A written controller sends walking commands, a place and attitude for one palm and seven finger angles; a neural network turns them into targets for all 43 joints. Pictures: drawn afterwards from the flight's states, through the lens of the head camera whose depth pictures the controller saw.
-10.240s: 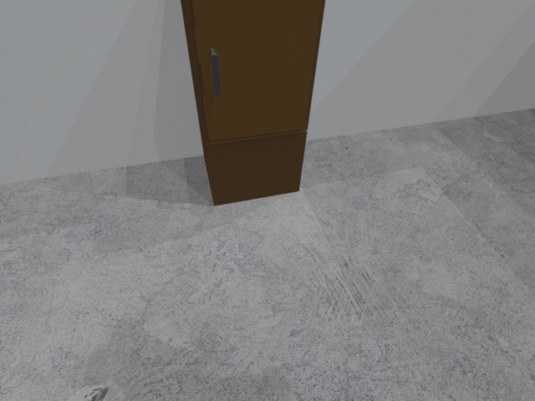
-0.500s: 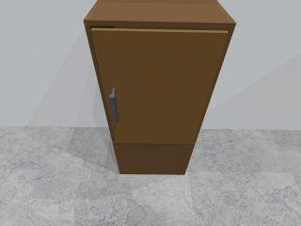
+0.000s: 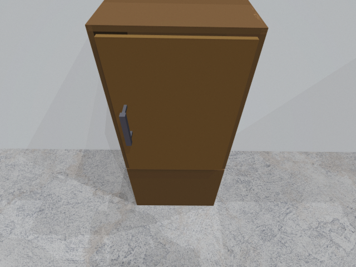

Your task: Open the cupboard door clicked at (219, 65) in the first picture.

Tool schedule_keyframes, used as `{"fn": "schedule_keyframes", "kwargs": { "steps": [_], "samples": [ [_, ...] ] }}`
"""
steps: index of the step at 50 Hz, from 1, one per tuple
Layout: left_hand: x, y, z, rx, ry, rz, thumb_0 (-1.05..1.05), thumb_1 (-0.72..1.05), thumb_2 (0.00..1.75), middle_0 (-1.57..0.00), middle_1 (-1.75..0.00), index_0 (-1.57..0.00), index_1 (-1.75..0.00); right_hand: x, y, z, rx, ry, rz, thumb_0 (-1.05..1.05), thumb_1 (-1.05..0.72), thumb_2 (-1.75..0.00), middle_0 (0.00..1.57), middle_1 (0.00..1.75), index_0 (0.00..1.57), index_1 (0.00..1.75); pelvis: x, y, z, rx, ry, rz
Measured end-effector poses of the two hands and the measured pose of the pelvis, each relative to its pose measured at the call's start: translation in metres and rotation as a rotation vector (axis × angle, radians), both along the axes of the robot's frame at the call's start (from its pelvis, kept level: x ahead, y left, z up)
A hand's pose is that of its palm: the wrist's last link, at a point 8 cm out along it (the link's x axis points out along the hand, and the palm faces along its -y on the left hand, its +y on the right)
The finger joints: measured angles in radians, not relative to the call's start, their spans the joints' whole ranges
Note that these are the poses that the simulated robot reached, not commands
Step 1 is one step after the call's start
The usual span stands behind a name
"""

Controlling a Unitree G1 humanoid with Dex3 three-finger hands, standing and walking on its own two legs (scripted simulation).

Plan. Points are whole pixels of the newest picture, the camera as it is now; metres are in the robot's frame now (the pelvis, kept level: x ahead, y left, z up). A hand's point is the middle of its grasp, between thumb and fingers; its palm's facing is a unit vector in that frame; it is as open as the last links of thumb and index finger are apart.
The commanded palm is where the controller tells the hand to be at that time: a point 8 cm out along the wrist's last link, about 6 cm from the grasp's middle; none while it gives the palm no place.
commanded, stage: look again from close up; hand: left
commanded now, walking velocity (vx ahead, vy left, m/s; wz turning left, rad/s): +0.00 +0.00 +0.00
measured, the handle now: (127, 126) +0.55 +0.21 -0.04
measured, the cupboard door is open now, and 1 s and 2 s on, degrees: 0 0 0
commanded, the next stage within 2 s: raise the hand with hooked fingers in 0.20 s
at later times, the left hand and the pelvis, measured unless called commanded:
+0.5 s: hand (88, 224) +0.21 +0.22 -0.02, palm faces +0.30 -0.95 -0.10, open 7.6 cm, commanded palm +0.12 +0.26 -0.07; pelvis +0.01 -0.01 -0.02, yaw +2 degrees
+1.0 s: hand (91, 230) +0.21 +0.22 -0.06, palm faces -0.02 -1.00 -0.05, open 10.2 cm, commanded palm +0.17 +0.28 -0.06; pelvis +0.01 -0.01 -0.11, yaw +2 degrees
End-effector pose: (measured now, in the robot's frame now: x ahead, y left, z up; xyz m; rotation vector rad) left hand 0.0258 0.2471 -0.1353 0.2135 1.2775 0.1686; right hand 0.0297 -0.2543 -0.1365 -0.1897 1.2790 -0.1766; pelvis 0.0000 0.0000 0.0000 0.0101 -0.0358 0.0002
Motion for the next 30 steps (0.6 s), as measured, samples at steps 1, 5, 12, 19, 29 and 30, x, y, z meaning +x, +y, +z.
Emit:
{"fn": "schedule_keyframes", "kwargs": {
  "steps": [1, 5, 12, 19, 29, 30],
  "samples": [
    [0.002, 0.000, 0.000, 0.001, -0.003, -0.001, 0.01, 0.91, 0.90, -0.20, -0.30, -0.20, -0.30, 0.001, -0.001, 0.000, -0.002, 0.001, 0.001, 0.00, -0.91, -0.90, 0.20, 0.30, 0.21, 0.29, 0.001, -0.001, 0.000, -0.001, 0.000, 0.001],
    [0.011, 0.000, 0.001, 0.005, -0.015, -0.004, 0.01, 0.91, 0.90, -0.20, -0.30, -0.20, -0.30, 0.003, -0.006, 0.002, -0.009, 0.010, 0.005, 0.00, -0.91, -0.90, 0.20, 0.30, 0.21, 0.29, 0.003, -0.004, 0.001, -0.003, 0.002, 0.003],
    [0.024, 0.003, 0.003, 0.012, -0.029, -0.008, 0.01, 0.91, 0.90, -0.20, -0.30, -0.20, -0.30, 0.008, -0.011, 0.005, -0.019, 0.026, 0.012, 0.00, -0.91, -0.90, 0.20, 0.30, 0.21, 0.29, 0.009, -0.005, 0.003, -0.006, 0.002, 0.008],
    [0.072, 0.014, 0.044, 0.027, -0.377, 0.121, 0.02, 0.90, 0.90, -0.20, -0.30, -0.21, -0.30, 0.033, -0.009, 0.014, -0.049, -0.150, 0.032, 0.01, -0.91, -0.90, 0.20, 0.30, 0.21, 0.29, 0.013, -0.004, 0.000, -0.002, -0.007, 0.010],
    [0.159, 0.007, 0.117, -0.070, -1.233, -0.031, 0.01, 0.77, 0.84, -0.21, -0.39, -0.21, -0.39, 0.152, 0.002, 0.035, -0.020, -0.690, 0.164, 0.01, -0.91, -0.90, 0.20, 0.30, 0.21, 0.29, 0.009, -0.013, -0.042, 0.008, 0.172, 0.026],
    [0.155, 0.005, 0.107, -0.091, -1.246, -0.068, 0.01, 0.75, 0.83, -0.21, -0.40, -0.21, -0.40, 0.163, 0.002, 0.034, -0.024, -0.721, 0.189, 0.01, -0.91, -0.90, 0.20, 0.30, 0.21, 0.29, 0.009, -0.015, -0.051, 0.005, 0.194, 0.025]
  ]
}}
